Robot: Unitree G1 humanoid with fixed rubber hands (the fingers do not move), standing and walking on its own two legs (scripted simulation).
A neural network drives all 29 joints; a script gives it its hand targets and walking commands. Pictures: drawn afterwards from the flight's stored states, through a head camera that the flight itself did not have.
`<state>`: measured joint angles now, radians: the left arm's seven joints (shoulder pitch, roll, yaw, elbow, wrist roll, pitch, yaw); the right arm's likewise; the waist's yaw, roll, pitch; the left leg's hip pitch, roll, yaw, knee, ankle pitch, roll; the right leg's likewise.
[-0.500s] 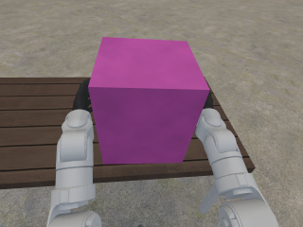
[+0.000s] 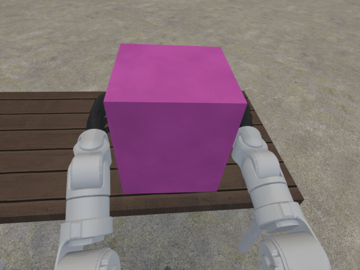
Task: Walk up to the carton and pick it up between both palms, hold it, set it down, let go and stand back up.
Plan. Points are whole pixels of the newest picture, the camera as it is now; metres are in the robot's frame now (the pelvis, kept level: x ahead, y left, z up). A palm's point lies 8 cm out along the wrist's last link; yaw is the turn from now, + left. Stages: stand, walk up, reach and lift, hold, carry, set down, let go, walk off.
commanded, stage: hold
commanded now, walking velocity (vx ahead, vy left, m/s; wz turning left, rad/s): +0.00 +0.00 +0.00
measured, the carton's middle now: (171, 121) +0.39 +0.01 +0.16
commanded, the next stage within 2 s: none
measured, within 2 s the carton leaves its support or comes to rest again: neither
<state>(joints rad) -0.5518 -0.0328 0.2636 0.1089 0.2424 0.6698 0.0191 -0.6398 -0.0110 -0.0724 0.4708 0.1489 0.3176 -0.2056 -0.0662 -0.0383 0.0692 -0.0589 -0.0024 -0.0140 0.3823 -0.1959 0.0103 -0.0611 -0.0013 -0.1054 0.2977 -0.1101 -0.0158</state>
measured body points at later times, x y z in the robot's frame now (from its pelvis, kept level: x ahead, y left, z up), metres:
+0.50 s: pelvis +0.00 +0.00 +0.00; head -0.02 +0.02 +0.45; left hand +0.38 +0.16 +0.16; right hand +0.38 -0.15 +0.17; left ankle +0.02 +0.11 -0.75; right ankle +0.04 -0.11 -0.75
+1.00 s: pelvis +0.00 +0.00 +0.00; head -0.02 +0.02 +0.45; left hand +0.38 +0.16 +0.16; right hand +0.38 -0.15 +0.17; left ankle +0.02 +0.11 -0.75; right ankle +0.04 -0.11 -0.75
